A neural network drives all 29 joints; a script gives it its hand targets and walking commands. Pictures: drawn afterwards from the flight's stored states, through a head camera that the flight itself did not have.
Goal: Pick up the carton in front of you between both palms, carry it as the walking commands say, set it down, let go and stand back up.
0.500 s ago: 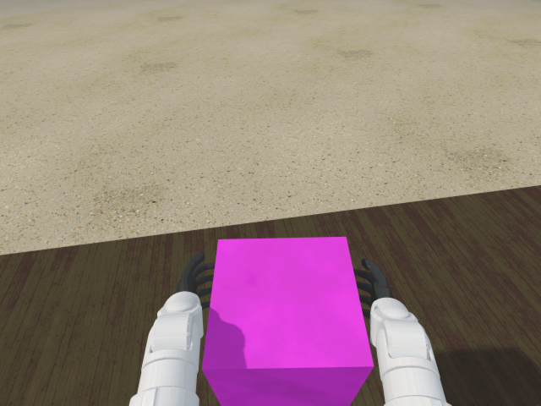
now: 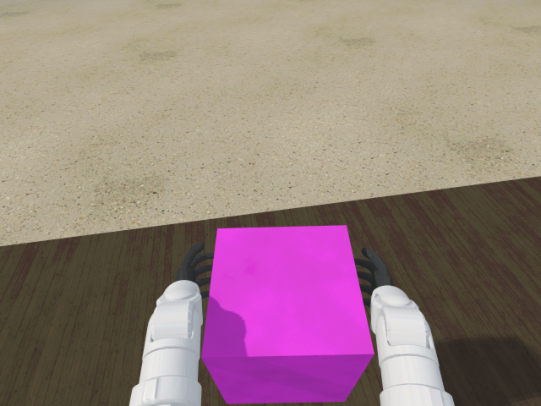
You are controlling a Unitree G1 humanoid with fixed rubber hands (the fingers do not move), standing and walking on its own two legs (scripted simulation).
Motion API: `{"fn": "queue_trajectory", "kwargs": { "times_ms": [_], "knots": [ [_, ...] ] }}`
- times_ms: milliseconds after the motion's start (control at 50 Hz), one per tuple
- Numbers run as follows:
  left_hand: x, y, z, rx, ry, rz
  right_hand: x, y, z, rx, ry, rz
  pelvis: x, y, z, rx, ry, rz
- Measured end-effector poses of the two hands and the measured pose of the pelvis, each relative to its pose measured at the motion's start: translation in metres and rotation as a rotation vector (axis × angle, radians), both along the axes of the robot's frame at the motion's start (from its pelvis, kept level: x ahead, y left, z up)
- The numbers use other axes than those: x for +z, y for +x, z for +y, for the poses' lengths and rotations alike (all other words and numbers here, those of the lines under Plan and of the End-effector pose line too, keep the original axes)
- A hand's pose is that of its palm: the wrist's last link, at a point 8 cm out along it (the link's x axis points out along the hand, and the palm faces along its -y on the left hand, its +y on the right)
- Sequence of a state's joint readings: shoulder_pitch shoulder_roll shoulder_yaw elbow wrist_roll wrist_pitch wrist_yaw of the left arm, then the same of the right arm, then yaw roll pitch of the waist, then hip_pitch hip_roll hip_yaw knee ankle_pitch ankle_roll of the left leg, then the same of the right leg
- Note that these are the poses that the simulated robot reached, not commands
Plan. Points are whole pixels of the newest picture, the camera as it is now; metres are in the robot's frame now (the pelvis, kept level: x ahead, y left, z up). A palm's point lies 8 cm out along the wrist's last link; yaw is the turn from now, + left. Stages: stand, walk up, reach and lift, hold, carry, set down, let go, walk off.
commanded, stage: reach and lift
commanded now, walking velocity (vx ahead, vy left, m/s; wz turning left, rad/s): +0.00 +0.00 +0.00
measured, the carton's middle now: (283, 318) +0.30 +0.00 -0.05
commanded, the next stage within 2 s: hold in 0.44 s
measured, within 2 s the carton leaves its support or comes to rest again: neither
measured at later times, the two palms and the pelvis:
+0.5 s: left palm (184, 285) +0.30 +0.15 +0.05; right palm (382, 291) +0.30 -0.15 +0.04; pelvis +0.01 +0.00 +0.00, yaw +0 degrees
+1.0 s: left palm (181, 287) +0.29 +0.15 +0.06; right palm (385, 292) +0.29 -0.15 +0.05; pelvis +0.00 +0.00 +0.00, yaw +0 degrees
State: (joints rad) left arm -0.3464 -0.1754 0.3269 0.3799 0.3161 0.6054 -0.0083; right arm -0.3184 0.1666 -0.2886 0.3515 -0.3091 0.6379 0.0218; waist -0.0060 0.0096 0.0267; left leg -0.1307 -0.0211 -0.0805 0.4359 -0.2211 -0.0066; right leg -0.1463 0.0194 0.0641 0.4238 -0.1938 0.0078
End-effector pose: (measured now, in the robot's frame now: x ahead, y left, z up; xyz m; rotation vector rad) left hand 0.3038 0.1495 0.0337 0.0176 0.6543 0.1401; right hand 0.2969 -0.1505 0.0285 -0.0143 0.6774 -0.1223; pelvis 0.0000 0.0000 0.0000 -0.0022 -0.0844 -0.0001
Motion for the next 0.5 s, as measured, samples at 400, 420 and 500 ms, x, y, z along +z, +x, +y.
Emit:
{"fn": "queue_trajectory", "kwargs": {
  "times_ms": [400, 420, 500],
  "knots": [
    [0.008, 0.001, 0.001, -0.015, 0.017, 0.006, 0.008, 0.001, 0.002, 0.014, -0.021, 0.006, 0.004, 0.013, 0.001, -0.001, -0.001, -0.018],
    [0.008, 0.001, 0.001, -0.015, 0.016, 0.006, 0.008, 0.000, 0.002, 0.013, -0.020, 0.006, 0.004, 0.012, 0.001, -0.001, -0.001, -0.019],
    [0.013, -0.001, 0.002, -0.015, 0.015, -0.005, 0.013, -0.002, 0.002, 0.012, -0.020, -0.005, 0.004, 0.012, 0.001, -0.002, -0.001, -0.025]
  ]
}}
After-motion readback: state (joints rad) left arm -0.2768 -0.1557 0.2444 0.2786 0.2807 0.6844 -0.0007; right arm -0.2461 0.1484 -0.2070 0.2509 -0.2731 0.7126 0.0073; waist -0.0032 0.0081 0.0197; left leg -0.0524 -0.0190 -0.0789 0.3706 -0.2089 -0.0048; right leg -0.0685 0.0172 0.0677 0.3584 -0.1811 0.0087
